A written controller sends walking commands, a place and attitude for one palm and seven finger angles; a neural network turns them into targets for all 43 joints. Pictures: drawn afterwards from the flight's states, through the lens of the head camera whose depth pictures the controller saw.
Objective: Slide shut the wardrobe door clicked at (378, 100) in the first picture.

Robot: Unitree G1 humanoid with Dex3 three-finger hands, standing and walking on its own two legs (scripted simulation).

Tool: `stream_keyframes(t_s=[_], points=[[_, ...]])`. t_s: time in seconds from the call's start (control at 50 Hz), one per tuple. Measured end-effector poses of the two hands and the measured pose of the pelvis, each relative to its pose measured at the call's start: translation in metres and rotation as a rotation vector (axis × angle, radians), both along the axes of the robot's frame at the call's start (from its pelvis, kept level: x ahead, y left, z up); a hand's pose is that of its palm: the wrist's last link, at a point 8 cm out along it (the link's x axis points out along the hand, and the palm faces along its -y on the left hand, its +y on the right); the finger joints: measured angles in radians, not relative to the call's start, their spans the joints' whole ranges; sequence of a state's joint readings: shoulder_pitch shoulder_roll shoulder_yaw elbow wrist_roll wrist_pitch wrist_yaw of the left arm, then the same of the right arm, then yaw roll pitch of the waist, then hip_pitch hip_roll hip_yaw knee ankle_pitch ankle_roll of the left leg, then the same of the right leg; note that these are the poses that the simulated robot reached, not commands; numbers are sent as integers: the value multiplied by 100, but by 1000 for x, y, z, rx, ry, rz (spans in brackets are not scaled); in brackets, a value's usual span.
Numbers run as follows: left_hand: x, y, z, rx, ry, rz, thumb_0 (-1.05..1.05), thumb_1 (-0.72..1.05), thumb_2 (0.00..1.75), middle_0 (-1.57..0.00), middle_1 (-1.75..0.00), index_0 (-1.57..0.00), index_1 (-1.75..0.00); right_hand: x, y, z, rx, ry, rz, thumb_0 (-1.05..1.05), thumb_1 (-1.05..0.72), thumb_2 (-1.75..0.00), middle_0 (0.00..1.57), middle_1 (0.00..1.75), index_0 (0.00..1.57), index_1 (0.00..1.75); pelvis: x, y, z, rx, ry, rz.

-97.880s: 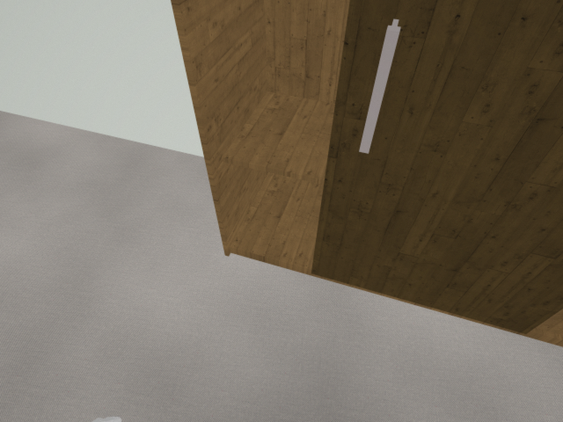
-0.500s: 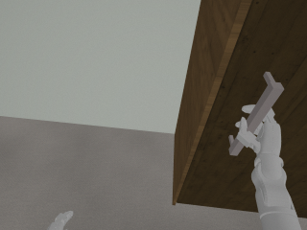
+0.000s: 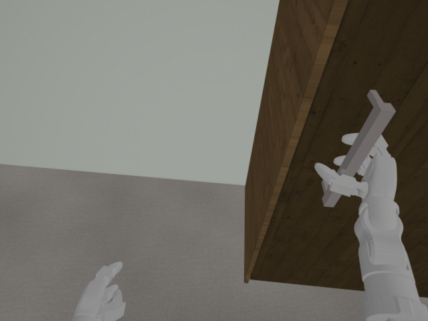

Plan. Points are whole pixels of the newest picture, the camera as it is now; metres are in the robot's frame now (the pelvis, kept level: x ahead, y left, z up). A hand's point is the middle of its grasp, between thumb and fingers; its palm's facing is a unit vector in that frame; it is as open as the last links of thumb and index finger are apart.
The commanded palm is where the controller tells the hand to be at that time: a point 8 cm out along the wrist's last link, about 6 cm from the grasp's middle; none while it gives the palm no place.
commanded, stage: loosen the grip on the handle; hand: right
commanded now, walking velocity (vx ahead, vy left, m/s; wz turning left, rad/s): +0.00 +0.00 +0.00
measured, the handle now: (348, 155) +0.42 -0.24 +0.12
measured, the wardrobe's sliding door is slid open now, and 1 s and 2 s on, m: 0.00 0.00 0.00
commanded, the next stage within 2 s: slip the hand off the handle in 0.32 s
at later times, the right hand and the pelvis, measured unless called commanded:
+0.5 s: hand (345, 175) +0.37 -0.22 +0.11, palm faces +0.28 +0.95 -0.16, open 14.6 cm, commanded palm +0.32 -0.27 +0.12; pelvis +0.00 +0.00 +0.00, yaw +1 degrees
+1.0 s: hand (382, 181) +0.35 -0.28 +0.12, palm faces +0.30 +0.94 -0.16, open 14.7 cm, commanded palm +0.31 -0.32 +0.12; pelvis +0.00 -0.02 +0.00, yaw +0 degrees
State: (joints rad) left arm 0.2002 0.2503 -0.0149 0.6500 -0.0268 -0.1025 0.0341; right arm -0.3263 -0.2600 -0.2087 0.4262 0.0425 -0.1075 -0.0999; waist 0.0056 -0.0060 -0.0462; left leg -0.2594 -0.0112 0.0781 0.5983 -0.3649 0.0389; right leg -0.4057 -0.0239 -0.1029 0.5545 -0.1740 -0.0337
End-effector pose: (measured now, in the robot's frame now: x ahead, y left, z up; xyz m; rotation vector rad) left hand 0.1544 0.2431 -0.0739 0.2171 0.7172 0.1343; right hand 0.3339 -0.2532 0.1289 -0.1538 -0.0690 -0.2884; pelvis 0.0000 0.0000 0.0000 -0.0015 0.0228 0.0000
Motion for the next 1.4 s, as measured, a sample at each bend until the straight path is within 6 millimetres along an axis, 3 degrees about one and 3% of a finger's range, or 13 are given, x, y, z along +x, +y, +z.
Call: stream_keyframes(t_s=[0.14,0.3,0.5,0.8,1.08,1.24,1.4], points=[[-30,19,-10,37,70,46,2,90,90,-20,-30,-20,-30,0,1,-2,-29,-12,6,-1,31,-32,41,135,31,133,-6,6,-3,6,1,-4],[-53,20,-22,29,146,90,2,90,90,-20,-30,-20,-30,-1,-1,-3,-29,-7,28,-1,50,-23,33,124,28,123,-2,6,-2,7,7,10],[-42,9,-23,11,141,84,2,90,90,-20,-30,-20,-30,-2,-9,-8,-18,-2,12,-1,55,-21,27,117,26,117,4,2,-2,6,21,16],[-9,-3,-11,39,68,46,2,90,90,-20,-30,-20,-30,-18,-50,-3,-25,-9,-19,-2,55,-20,25,115,25,115,5,-8,-3,18,14,-2],[-27,-13,-15,41,92,59,2,90,90,-20,-30,-20,-30,-21,-74,-2,-26,-9,-12,-2,55,-20,25,115,25,115,-1,-18,-5,28,21,2],[-36,-18,-16,38,97,66,2,90,90,-20,-30,-20,-30,-43,-77,-10,-25,-2,-1,-2,55,-20,25,115,25,115,-2,-23,-5,31,16,9],[-20,-27,-10,35,31,32,2,90,90,-20,-30,-20,-30,-74,-78,-10,-33,-24,-14,-2,55,-20,25,115,25,115,-5,-26,-5,33,1,4]])
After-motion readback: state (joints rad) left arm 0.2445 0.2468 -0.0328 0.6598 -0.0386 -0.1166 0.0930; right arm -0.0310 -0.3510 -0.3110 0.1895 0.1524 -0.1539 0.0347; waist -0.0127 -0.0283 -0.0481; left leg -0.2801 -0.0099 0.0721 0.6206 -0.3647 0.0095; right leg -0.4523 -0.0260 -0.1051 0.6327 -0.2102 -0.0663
